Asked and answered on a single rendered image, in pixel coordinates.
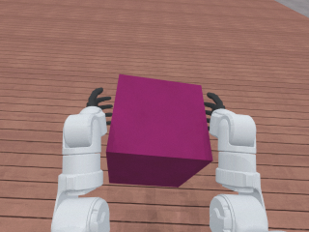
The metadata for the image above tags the left robot hand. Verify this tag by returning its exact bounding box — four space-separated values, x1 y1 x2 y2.
86 87 113 125

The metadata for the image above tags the left robot upper arm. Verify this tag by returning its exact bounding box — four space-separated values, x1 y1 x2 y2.
51 197 110 232

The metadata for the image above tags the robot left forearm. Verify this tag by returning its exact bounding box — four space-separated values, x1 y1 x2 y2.
50 106 107 232

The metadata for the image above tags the right robot upper arm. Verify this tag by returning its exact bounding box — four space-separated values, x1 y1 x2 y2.
209 193 286 232

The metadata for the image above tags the carton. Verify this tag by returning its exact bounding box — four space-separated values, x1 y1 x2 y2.
106 74 213 188

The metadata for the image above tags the right robot hand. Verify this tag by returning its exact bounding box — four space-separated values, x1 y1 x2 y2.
204 92 226 131

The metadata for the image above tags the robot right forearm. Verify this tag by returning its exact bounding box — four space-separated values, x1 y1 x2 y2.
209 108 268 226

